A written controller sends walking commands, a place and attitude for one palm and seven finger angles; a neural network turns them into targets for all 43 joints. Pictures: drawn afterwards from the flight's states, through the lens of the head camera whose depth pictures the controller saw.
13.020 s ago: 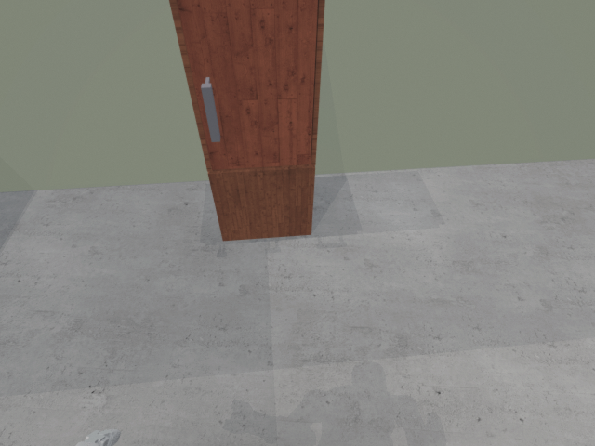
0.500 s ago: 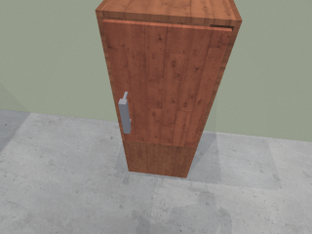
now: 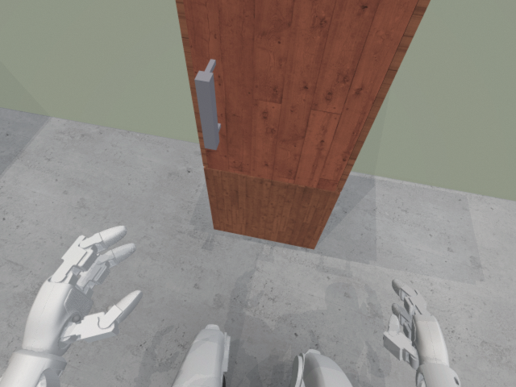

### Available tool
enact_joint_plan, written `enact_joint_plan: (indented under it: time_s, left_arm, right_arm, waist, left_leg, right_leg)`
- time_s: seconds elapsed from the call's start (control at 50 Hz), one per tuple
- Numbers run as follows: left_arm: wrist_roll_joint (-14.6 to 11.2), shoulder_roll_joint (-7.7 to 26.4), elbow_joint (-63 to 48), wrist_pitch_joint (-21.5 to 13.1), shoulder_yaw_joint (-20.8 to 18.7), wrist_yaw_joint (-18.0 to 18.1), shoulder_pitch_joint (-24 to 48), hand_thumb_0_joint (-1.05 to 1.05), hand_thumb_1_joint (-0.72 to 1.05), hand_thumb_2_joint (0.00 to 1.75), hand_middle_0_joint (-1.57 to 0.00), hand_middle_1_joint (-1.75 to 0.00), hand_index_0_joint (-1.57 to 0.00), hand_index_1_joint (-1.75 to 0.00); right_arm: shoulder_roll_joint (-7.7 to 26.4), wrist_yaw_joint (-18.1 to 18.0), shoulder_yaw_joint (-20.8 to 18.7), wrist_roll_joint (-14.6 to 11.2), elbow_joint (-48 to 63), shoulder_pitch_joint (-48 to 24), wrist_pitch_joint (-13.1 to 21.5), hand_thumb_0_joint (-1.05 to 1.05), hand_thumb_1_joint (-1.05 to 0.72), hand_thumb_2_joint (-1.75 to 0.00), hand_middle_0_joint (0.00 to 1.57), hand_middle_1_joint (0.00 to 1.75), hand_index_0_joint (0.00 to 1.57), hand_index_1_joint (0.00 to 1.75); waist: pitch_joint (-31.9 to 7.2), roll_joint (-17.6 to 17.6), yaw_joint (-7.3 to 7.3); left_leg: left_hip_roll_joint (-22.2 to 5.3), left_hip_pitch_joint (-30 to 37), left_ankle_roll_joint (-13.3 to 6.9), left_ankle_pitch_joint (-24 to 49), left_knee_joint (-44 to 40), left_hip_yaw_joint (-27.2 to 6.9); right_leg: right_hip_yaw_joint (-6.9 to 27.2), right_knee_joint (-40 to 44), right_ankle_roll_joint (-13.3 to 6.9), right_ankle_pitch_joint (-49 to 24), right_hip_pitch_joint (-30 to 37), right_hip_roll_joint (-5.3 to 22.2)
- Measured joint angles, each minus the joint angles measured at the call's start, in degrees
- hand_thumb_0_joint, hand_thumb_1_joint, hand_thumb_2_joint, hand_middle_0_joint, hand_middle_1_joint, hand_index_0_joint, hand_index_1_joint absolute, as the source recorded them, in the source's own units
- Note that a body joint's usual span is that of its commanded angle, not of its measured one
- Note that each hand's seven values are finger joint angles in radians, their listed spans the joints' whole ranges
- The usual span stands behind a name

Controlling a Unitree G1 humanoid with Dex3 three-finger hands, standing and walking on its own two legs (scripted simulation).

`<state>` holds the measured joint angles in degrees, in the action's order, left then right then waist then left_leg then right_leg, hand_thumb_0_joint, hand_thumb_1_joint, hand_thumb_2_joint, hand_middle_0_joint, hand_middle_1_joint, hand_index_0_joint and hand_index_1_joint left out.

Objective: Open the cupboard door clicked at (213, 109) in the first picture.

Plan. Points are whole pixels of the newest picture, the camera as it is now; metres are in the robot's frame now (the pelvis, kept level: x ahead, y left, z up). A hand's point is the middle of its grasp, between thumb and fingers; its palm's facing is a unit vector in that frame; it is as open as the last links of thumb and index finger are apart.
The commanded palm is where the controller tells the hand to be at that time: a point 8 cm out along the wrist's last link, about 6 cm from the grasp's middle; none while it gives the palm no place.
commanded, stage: raise the hand with hooked fingers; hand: left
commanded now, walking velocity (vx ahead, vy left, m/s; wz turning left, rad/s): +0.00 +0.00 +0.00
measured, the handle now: (211, 106) +0.62 +0.17 +0.03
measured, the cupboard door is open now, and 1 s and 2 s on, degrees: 0 0 0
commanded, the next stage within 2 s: move the hooked fingers beside the handle in 1.52 s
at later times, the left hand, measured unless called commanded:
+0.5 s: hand (92, 271) +0.25 +0.26 +0.04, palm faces -0.09 -0.99 -0.05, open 12.5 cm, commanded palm +0.23 +0.32 +0.05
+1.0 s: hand (67, 240) +0.29 +0.31 +0.05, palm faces -0.09 -0.99 -0.07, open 14.0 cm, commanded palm +0.27 +0.36 +0.05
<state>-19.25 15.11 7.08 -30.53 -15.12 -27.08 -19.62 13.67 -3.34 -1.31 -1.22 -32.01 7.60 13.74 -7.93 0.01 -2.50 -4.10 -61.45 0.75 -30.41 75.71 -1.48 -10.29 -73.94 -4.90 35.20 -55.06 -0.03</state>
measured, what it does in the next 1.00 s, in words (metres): shifts its weight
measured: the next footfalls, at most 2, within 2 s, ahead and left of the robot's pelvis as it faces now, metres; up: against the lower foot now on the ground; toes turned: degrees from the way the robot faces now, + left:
none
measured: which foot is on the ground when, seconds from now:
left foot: down 0.00-1.00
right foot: down 0.00-1.00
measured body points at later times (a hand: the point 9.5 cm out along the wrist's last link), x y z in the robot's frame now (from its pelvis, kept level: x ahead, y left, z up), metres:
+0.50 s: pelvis +0.00 +0.04 +0.01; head +0.08 +0.06 +0.45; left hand +0.25 +0.32 +0.05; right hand +0.15 -0.23 -0.06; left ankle +0.06 +0.13 -0.62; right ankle +0.02 -0.07 -0.62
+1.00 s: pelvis +0.00 +0.05 +0.01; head +0.10 +0.08 +0.45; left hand +0.28 +0.37 +0.05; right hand +0.17 -0.20 -0.06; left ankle +0.06 +0.13 -0.62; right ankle +0.02 -0.07 -0.62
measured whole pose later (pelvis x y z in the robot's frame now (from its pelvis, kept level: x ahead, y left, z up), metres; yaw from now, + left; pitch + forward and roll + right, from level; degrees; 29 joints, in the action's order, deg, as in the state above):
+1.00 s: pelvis +0.00 +0.05 +0.01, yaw -2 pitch +20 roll -5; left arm -20.6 24.5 20.8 -22.0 -24.0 -32.8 -2.5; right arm 15.9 -2.4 1.8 -1.5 -30.6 13.8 12.1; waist -8.5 1.3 0.8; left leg -2.8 -63.7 -3.7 -29.2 72.8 1.5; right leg -7.4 -69.3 -0.5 31.7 -57.1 1.1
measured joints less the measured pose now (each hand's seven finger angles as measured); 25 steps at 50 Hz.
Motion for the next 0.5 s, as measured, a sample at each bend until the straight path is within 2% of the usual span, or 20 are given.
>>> enact_joint_plan:
  time_s: [0.08,0.16,0.24,0.36,0.5]
  left_arm:
    - [-0.9,2.1,1.9,4.4,-0.9,-2.5,4.5,0.01,0.32,0.65,-0.24,-0.67,-0.24,-0.67]
    - [-1.8,2.9,3.7,7.9,-2.3,-2.2,5.8,0.01,0.23,0.61,-0.25,-0.73,-0.25,-0.73]
    - [-1.9,2.6,4.7,6.9,-3.1,-0.5,5.5,0.01,0.14,0.57,-0.25,-0.79,-0.25,-0.79]
    - [-1.1,2.5,6.1,4.5,-2.8,0.2,5.8,0.00,0.00,0.51,-0.26,-0.88,-0.26,-0.88]
    - [-0.2,3.5,5.8,4.6,-2.8,0.7,7.1,0.00,-0.16,0.44,-0.27,-0.99,-0.28,-0.98]
  right_arm:
    - [-1.9,-0.1,1.9,-0.4,-2.1,1.5,-0.7,0.01,-0.90,-0.90,0.20,0.30,0.20,0.30]
    - [-2.7,0.1,2.2,-0.5,-2.7,4.1,-1.1,0.01,-0.90,-0.90,0.21,0.30,0.21,0.30]
    - [-1.7,0.2,1.6,-0.5,-2.9,6.7,-0.9,0.01,-0.90,-0.90,0.21,0.31,0.21,0.30]
    - [0.9,0.1,0.3,-0.7,-2.8,8.2,-0.5,0.01,-0.90,-0.90,0.21,0.31,0.21,0.30]
    - [2.1,0.2,0.2,-0.6,-1.0,6.9,-0.4,0.01,-0.90,-0.90,0.20,0.30,0.20,0.30]
  waist:
    - [0.2,1.2,1.22]
    - [0.1,2.0,2.75]
    - [-0.4,2.3,3.56]
    - [-0.7,1.8,3.94]
    - [-0.4,0.9,4.13]
  left_leg:
    - [-0.1,-1.0,-0.2,0.9,-0.5,0.0]
    - [-0.2,-0.4,-0.9,1.8,-2.2,1.2]
    - [-0.1,0.1,-1.7,2.3,-3.6,2.5]
    - [0.4,-0.3,-2.8,2.1,-3.5,3.4]
    - [0.9,-0.5,-3.7,1.9,-3.3,3.5]
  right_leg:
    - [0.0,0.7,0.3,-1.1,-1.0,-0.1]
    - [1.2,2.2,0.9,-2.4,-1.0,-0.2]
    - [2.4,3.4,1.6,-3.3,-1.0,0.0]
    - [3.3,3.4,2.6,-3.5,-1.5,0.5]
    - [3.3,3.8,3.5,-3.6,-1.2,1.0]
